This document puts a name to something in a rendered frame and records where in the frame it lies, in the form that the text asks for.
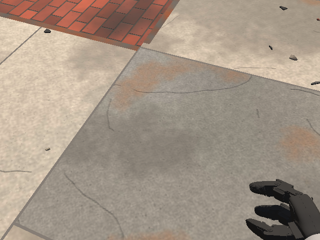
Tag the right robot hand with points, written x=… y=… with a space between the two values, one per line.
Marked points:
x=301 y=219

